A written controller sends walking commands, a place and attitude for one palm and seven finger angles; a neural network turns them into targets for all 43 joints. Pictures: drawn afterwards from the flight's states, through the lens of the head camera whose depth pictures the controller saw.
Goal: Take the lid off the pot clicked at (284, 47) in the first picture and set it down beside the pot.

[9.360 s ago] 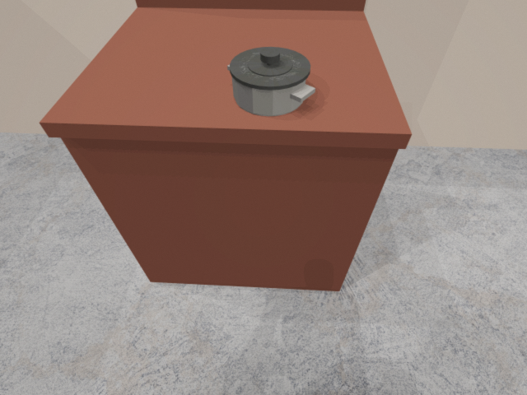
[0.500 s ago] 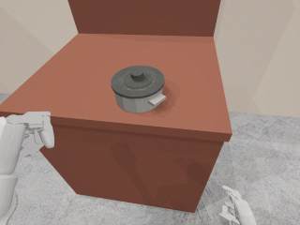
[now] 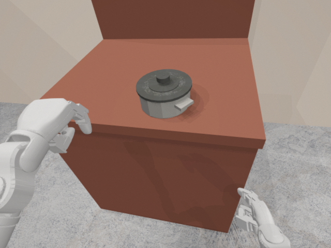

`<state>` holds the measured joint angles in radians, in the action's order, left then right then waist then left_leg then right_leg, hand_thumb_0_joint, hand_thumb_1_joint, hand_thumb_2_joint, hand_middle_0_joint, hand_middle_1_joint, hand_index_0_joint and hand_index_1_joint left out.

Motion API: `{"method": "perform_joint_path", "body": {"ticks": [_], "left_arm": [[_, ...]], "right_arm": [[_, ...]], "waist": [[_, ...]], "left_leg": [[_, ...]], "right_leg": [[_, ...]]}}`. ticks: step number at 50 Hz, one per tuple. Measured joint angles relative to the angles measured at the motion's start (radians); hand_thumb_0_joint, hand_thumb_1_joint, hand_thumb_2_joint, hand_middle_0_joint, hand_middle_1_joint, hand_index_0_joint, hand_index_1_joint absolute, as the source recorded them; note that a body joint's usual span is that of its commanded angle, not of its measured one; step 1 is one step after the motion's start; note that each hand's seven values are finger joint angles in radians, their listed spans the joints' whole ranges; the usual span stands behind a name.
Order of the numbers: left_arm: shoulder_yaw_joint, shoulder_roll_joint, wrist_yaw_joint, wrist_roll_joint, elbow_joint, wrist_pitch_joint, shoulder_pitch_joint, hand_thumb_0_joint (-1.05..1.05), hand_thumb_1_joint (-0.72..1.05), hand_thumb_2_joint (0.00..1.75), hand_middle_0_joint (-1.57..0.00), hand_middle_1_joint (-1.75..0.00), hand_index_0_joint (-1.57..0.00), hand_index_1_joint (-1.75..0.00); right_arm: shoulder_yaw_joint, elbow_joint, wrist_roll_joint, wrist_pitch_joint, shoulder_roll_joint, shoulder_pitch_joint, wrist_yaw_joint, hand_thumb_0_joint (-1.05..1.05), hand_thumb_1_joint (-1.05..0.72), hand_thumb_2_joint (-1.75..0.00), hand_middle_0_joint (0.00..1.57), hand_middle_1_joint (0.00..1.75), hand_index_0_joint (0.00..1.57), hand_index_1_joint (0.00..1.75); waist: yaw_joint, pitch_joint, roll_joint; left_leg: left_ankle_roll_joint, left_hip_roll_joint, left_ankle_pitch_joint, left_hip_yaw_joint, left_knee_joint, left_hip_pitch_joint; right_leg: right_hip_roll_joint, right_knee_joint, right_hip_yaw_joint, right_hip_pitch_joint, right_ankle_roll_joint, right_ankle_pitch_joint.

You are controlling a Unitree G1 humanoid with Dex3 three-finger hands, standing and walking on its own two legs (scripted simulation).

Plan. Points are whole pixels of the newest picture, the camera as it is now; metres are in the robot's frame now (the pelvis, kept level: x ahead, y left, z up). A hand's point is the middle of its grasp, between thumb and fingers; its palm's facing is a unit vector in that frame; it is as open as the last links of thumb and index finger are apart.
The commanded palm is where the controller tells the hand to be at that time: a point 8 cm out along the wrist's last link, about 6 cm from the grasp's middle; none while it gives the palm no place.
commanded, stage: reach forward and open the fingers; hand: left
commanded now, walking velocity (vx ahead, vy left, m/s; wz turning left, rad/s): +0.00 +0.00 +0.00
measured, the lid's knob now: (163, 77) +0.55 +0.10 +0.16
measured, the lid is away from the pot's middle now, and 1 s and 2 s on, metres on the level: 0.00 0.00 0.00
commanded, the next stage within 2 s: move the open hand above the knob in 0.48 s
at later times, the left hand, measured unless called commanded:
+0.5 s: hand (69, 117) +0.30 +0.25 +0.21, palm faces -0.04 +0.00 -1.00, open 9.6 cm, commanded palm +0.26 +0.25 +0.28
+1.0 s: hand (94, 98) +0.36 +0.22 +0.22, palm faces -0.07 -0.01 -1.00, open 9.8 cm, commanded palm +0.33 +0.21 +0.29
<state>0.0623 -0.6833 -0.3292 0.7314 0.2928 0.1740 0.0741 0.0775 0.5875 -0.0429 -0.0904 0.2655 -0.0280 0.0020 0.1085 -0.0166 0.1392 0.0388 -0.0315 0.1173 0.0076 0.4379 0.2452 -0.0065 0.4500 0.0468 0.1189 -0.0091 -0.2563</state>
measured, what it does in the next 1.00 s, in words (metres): stands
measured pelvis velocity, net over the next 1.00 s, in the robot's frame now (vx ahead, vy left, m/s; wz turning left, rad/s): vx -0.01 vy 0.01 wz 0.01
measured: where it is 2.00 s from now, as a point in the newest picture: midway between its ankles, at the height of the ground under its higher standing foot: outside the picture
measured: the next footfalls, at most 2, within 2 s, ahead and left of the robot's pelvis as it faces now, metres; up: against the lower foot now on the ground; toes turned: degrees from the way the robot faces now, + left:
none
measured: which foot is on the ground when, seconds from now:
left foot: down 0.00-1.00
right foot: down 0.00-1.00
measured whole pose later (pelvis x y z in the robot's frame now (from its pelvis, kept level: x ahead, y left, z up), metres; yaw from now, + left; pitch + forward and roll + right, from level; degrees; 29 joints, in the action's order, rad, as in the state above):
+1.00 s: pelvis -0.01 +0.01 +0.00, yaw +0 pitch -2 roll -1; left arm -0.16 -0.62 -0.48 0.81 -0.11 0.21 0.62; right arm 0.06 0.61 -0.06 -0.09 0.28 -0.08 -0.01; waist 0.07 -0.01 0.12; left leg 0.05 -0.05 0.10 0.00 0.43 0.29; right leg 0.02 0.49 0.04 0.18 0.00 -0.26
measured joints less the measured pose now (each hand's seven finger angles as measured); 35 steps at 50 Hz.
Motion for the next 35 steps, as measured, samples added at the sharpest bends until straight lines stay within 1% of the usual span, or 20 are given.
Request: {"method": "perform_joint_path", "body": {"ticks": [6,12,16,21,28,32,35], "left_arm": [[-0.017,-0.021,-0.066,0.004,-0.059,-0.022,0.075,0.00,-0.01,1.50,-1.07,-0.49,-1.07,-0.49],[-0.028,-0.029,-0.104,0.006,-0.122,-0.046,0.143,0.00,-0.20,1.62,-1.00,-0.28,-1.00,-0.28],[-0.035,-0.030,-0.117,0.006,-0.144,-0.056,0.178,0.00,-0.29,1.68,-0.97,-0.18,-0.96,-0.18],[-0.042,-0.029,-0.127,0.011,-0.189,-0.059,0.230,0.00,-0.35,1.72,-0.94,-0.12,-0.94,-0.12],[-0.066,-0.021,-0.134,0.026,-0.229,-0.058,0.297,0.00,-0.37,1.73,-0.92,-0.09,-0.91,-0.09],[-0.080,-0.018,-0.144,0.034,-0.275,-0.040,0.346,0.00,-0.37,1.72,-0.91,-0.09,-0.91,-0.08],[-0.106,0.004,-0.148,0.038,-0.273,-0.020,0.369,0.00,-0.37,1.72,-0.90,-0.08,-0.90,-0.08]], "right_arm": [[-0.006,0.006,0.000,0.001,0.016,-0.035,0.002,0.01,-0.90,-0.90,0.20,0.30,0.20,0.30],[-0.021,0.019,-0.004,0.007,0.032,-0.065,0.007,0.02,-0.90,-0.90,0.20,0.30,0.20,0.30],[-0.030,0.023,-0.005,0.014,0.037,-0.079,0.006,0.02,-0.90,-0.90,0.20,0.30,0.20,0.30],[-0.035,0.022,-0.010,0.017,0.037,-0.080,0.003,0.02,-0.90,-0.90,0.20,0.30,0.19,0.30],[-0.033,0.018,-0.012,0.020,0.029,-0.067,0.002,0.02,-0.90,-0.90,0.20,0.30,0.19,0.30],[-0.030,0.013,-0.015,0.019,0.024,-0.063,0.000,0.02,-0.90,-0.90,0.20,0.30,0.19,0.30],[-0.030,0.012,-0.017,0.023,0.024,-0.063,-0.003,0.02,-0.90,-0.90,0.20,0.30,0.19,0.30]], "waist": [[-0.008,-0.006,0.001],[-0.017,-0.013,0.000],[-0.023,-0.014,0.000],[-0.027,-0.013,-0.003],[-0.026,-0.009,-0.004],[-0.024,-0.006,-0.007],[-0.020,-0.004,-0.006]], "left_leg": [[0.002,0.000,-0.016,0.001,-0.010,0.007],[0.006,-0.003,-0.026,-0.001,-0.016,0.011],[0.008,-0.005,-0.030,-0.004,-0.018,0.011],[0.011,-0.008,-0.035,-0.007,-0.022,0.014],[0.014,-0.012,-0.037,-0.010,-0.021,0.020],[0.015,-0.014,-0.036,-0.008,-0.018,0.027],[0.016,-0.017,-0.034,-0.005,-0.016,0.029]], "right_leg": [[0.000,-0.003,0.001,0.009,0.001,0.011],[0.003,0.002,0.000,0.019,0.004,0.017],[0.006,0.004,-0.003,0.021,0.006,0.019],[0.009,0.009,-0.006,0.029,0.009,0.020],[0.013,0.017,-0.008,0.039,0.011,0.018],[0.015,0.022,-0.006,0.046,0.012,0.015],[0.018,0.024,-0.003,0.045,0.012,0.012]]}}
